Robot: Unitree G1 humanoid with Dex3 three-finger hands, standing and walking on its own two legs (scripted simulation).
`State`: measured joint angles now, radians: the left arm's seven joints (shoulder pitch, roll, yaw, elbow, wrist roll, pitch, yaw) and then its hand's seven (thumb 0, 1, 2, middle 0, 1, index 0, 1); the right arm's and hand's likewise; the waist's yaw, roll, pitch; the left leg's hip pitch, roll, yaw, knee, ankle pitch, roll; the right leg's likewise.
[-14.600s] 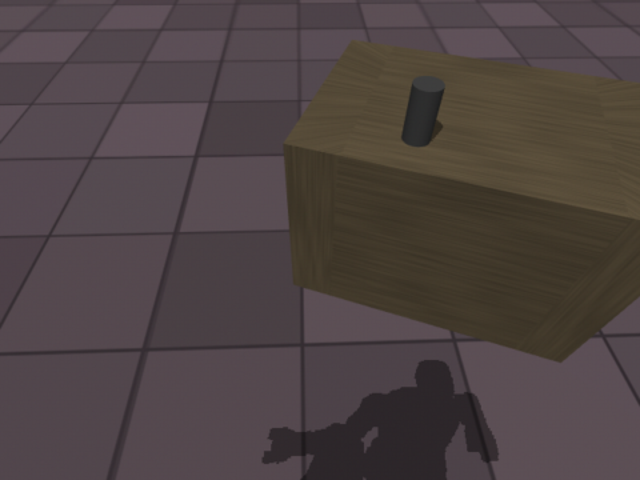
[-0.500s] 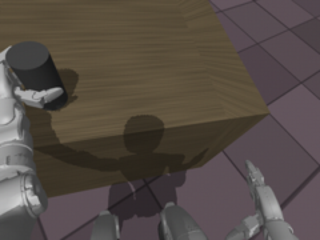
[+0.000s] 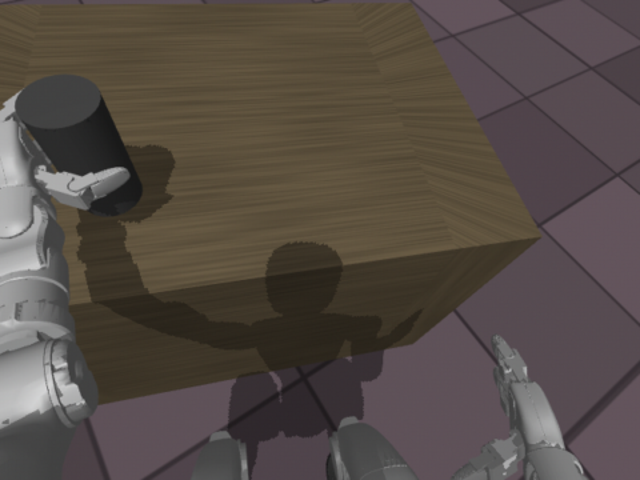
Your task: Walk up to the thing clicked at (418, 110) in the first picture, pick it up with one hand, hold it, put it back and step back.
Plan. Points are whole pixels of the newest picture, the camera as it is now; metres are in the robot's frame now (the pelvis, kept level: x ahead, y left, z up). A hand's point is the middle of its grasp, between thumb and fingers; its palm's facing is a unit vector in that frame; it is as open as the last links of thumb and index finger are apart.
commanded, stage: settle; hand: left
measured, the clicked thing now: (89, 153) +0.49 +0.21 +0.09
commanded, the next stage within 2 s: lift in 0.14 s
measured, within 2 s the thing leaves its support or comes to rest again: neither
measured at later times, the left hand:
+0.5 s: hand (71, 128) +0.50 +0.22 +0.12, palm faces +0.17 -0.99 +0.01, open 10.9 cm
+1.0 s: hand (48, 114) +0.43 +0.19 +0.20, palm faces +0.19 -0.98 +0.00, open 10.9 cm
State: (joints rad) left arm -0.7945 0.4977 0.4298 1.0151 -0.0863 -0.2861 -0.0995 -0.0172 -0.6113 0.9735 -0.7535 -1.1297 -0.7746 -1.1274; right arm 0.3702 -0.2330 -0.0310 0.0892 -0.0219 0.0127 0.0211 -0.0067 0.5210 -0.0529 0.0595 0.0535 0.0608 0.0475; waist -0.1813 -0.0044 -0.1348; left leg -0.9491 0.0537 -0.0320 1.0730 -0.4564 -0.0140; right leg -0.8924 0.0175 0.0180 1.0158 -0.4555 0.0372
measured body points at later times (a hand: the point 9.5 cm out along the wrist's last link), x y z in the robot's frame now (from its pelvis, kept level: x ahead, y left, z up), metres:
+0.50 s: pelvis +0.02 +0.00 +0.02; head +0.10 +0.03 +0.46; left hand +0.48 +0.27 +0.12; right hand +0.17 -0.26 -0.01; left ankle +0.03 +0.12 -0.66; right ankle +0.02 -0.15 -0.66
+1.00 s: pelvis +0.02 +0.00 +0.04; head +0.03 -0.01 +0.49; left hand +0.41 +0.25 +0.20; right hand +0.18 -0.28 +0.00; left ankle +0.03 +0.12 -0.66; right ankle +0.02 -0.15 -0.66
